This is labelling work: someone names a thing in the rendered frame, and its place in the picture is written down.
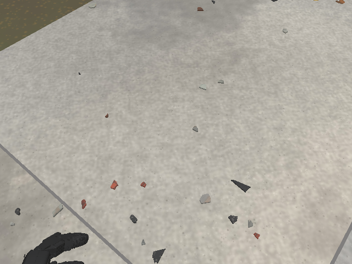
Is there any left robot hand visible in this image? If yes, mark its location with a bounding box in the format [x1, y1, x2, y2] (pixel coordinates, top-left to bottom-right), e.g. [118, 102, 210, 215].
[22, 232, 89, 264]

